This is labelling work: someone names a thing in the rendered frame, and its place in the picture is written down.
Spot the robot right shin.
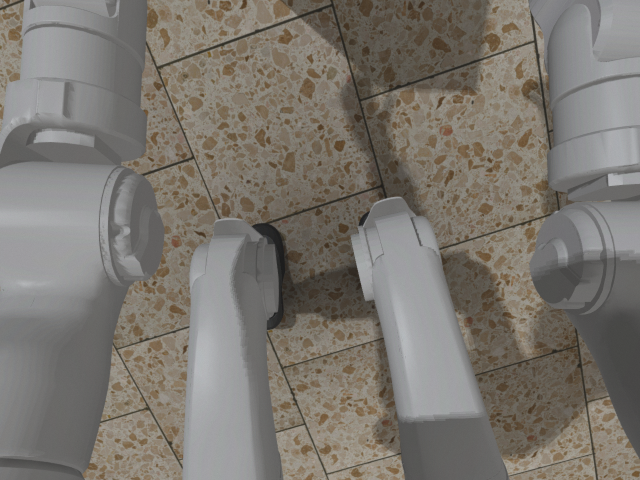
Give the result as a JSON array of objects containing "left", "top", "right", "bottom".
[{"left": 363, "top": 197, "right": 443, "bottom": 267}]

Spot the right robot upper arm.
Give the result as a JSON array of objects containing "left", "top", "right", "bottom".
[{"left": 529, "top": 201, "right": 640, "bottom": 459}]

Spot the left robot foot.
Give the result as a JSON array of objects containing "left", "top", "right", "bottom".
[{"left": 252, "top": 223, "right": 285, "bottom": 330}]

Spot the left robot upper arm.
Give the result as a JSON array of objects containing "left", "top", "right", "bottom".
[{"left": 0, "top": 160, "right": 165, "bottom": 480}]

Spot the left robot forearm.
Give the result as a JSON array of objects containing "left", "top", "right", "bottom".
[{"left": 0, "top": 0, "right": 148, "bottom": 167}]

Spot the right robot forearm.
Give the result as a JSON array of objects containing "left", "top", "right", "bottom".
[{"left": 529, "top": 0, "right": 640, "bottom": 201}]

